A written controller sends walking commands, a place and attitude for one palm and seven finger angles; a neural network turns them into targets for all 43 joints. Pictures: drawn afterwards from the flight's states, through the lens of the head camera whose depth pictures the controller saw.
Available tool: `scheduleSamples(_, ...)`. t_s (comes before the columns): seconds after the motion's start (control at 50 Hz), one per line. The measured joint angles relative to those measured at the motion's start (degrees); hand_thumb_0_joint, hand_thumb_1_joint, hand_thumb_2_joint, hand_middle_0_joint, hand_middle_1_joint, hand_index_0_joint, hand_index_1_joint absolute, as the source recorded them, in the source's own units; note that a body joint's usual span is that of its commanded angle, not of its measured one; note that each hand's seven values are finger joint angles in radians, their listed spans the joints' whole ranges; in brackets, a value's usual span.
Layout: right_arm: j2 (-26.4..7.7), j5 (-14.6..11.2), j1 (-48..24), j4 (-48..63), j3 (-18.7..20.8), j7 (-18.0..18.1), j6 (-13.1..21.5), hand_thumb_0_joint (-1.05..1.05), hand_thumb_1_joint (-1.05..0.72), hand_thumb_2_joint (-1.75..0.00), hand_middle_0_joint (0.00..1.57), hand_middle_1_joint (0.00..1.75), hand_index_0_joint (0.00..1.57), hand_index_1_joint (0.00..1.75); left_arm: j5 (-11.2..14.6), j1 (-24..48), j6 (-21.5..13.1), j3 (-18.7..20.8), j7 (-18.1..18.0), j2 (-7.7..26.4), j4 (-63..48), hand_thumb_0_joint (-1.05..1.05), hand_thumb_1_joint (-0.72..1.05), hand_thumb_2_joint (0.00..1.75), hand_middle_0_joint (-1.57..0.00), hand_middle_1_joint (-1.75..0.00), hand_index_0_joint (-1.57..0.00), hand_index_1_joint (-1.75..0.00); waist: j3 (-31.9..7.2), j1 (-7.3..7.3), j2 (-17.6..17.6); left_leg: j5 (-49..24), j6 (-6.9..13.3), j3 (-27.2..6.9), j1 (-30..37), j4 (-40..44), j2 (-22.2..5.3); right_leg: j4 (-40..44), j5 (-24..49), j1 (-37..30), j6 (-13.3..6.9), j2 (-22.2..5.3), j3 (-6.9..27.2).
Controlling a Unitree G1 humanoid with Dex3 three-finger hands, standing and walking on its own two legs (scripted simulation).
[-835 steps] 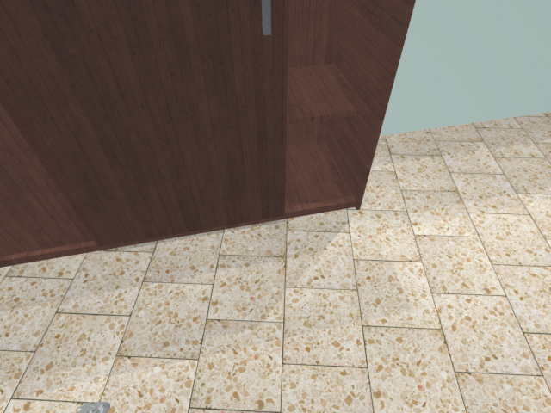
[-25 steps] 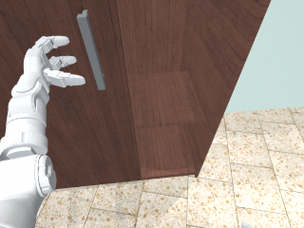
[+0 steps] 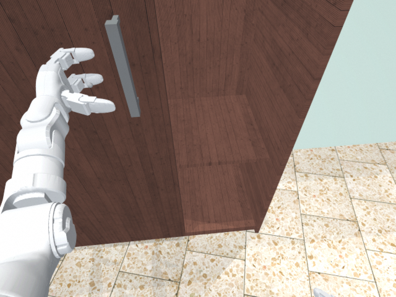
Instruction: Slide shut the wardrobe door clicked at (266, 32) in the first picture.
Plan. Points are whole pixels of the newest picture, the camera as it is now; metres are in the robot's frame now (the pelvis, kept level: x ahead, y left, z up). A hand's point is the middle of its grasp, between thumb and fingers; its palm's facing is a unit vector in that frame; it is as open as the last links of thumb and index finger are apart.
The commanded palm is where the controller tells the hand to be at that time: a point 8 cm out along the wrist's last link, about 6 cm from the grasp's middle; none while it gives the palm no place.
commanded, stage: move the hooked fingers beside the handle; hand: left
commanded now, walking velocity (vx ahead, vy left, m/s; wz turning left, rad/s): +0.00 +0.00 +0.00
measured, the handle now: (126, 70) +0.51 +0.16 +0.22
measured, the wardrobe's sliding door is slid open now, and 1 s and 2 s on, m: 0.37 0.37 0.37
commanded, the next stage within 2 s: feel for the door with the fingertips in 0.26 s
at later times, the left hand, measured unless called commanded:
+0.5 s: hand (94, 86) +0.45 +0.21 +0.22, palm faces +0.15 -0.99 -0.01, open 14.0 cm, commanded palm +0.43 +0.24 +0.22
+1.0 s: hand (110, 82) +0.46 +0.18 +0.22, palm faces +0.15 -0.99 +0.01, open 13.6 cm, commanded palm +0.44 +0.23 +0.22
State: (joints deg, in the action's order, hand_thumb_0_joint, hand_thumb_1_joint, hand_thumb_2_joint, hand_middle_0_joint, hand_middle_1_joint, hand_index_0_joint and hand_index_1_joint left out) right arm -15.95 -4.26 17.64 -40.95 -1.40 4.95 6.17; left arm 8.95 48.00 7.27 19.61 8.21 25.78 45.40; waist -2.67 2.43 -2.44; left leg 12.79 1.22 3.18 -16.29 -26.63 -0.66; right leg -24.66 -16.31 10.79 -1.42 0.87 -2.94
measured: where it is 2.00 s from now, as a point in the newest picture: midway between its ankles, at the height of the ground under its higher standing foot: outside the picture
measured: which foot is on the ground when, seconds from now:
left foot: down 0.00-1.00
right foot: down 0.00-1.00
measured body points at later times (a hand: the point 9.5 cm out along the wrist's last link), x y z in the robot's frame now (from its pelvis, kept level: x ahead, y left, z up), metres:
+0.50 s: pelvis +0.00 +0.00 +0.00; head +0.01 -0.02 +0.45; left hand +0.44 +0.26 +0.22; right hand +0.07 -0.27 -0.12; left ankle +0.01 +0.11 -0.74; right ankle -0.04 -0.10 -0.74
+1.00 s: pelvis +0.00 -0.01 +0.00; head +0.01 -0.02 +0.45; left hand +0.45 +0.23 +0.22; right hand +0.10 -0.26 -0.12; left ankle +0.01 +0.11 -0.74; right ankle -0.04 -0.10 -0.74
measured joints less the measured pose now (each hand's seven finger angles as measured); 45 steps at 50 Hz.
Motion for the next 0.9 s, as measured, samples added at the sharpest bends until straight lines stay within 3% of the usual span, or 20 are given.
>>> scheduleSamples(0.44,-0.2,-0.1,1.7,-0.5,0.1,0.2,0.0,0.01,-0.9,-0.89,0.2,0.3,0.2,0.3,-0.7,2.0,-1.3,0.3,0.1,1.5,4.5,-0.01,-0.5,0.3,-0.31,-1.2,-0.31,-1.2,0.3,0.67,0.1,0.0,-0.3,0.0,-0.7,-0.1,-0.4,-0.1,0.0,0.7,-0.3,0.4,0.0)
scheduleSamples(0.76,0.3,0.3,0.7,-2.3,0.4,-0.8,1.2,0.01,-0.9,-0.9,0.2,0.3,0.2,0.3,0.8,2.7,-1.1,-3.2,-2.8,-4.3,1.4,-0.01,-0.5,0.3,-0.3,-1.22,-0.31,-1.2,0.1,-0.62,0.0,0.3,-0.2,-0.7,-1.1,-0.6,0.1,-0.6,-0.5,0.9,-0.2,0.0,-0.6)
scheduleSamples(0.9,1.1,0.4,-0.8,-1.0,-0.2,-1.0,1.0,0.01,-0.9,-0.89,0.2,0.3,0.2,0.3,-1.0,3.9,-1.2,-2.1,-4.9,-4.7,3.5,-0.01,-0.5,0.3,-0.34,-1.24,-0.33,-1.22,-0.1,-0.24,-0.1,0.3,-0.2,-0.3,-1.0,-0.8,0.0,-1.3,-0.7,1.2,-0.2,0.0,-0.2)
